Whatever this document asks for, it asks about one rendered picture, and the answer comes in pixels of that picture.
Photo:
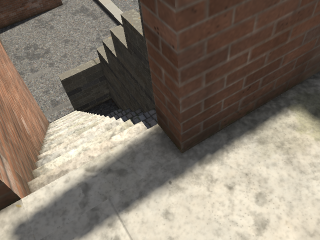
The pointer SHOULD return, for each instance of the stairs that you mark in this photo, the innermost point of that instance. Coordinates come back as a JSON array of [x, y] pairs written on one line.
[[75, 139]]

